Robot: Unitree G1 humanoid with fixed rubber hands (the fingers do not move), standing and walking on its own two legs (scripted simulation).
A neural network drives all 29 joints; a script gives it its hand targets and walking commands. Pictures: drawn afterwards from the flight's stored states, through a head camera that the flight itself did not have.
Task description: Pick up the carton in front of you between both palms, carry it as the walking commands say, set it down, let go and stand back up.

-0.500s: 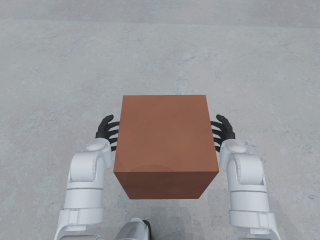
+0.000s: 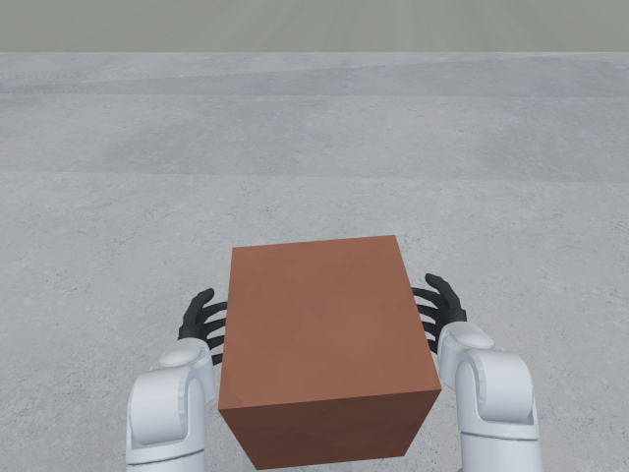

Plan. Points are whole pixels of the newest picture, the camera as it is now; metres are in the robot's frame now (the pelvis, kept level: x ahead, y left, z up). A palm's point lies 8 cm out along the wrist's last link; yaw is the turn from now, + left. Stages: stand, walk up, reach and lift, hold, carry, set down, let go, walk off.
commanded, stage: carry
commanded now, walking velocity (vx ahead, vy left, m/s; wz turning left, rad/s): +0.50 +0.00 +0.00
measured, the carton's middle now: (322, 357) +0.29 +0.01 +0.01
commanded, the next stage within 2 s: none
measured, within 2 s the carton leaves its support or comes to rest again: neither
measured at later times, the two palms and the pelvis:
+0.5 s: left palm (225, 202) +0.54 +0.18 +0.08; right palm (402, 201) +0.52 -0.12 +0.10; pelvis +0.27 +0.05 +0.00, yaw -2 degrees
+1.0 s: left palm (269, 127) +0.81 +0.13 +0.08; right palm (402, 124) +0.83 -0.17 +0.08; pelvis +0.56 -0.02 +0.00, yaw +1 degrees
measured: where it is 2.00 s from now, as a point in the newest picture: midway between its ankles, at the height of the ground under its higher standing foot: (326, 269)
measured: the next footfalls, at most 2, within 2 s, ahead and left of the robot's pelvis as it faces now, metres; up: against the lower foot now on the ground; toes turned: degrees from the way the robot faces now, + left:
left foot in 0.16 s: +0.28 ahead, +0.12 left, +0.00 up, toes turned +9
right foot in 0.70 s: +0.57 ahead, -0.10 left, +0.00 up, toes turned -11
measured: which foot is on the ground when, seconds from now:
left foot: up 0.00-0.14, down 0.16-0.74, up 0.76-1.00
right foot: down 0.00-0.18, up 0.20-0.68, down 0.70-1.00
